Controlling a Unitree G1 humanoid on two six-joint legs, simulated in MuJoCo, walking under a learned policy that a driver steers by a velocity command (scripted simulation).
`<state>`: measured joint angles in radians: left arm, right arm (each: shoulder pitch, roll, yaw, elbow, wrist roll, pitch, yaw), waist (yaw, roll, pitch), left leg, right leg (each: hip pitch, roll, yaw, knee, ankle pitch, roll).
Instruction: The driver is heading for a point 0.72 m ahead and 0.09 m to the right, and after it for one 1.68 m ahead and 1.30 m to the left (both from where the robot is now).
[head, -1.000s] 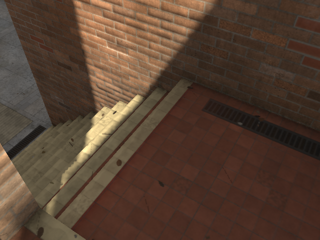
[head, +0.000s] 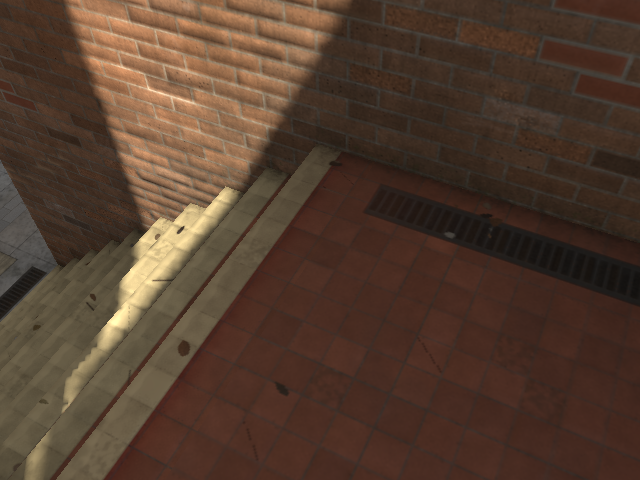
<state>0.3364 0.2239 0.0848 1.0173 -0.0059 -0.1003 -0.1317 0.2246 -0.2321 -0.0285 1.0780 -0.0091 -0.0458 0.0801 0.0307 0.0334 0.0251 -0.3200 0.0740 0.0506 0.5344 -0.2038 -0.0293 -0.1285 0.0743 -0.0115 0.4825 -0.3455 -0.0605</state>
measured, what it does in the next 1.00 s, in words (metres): goes down: left foot, then right foot 0.20 m lower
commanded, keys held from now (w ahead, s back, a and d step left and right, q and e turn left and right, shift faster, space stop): w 0.92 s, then w+e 0.08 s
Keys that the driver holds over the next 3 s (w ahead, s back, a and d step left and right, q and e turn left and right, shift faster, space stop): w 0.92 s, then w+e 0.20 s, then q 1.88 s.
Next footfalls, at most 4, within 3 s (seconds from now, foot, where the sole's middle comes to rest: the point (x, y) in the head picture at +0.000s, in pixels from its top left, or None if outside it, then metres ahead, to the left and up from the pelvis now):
0.34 left None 0.15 0.15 -0.77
0.70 right None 0.45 -0.05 -0.98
1.14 left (280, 430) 0.70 0.18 -0.98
1.58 right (359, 401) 0.78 -0.02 -0.98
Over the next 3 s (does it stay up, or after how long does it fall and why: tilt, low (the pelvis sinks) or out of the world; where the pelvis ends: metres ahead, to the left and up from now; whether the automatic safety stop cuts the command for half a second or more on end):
stays up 0.65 0.10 -0.20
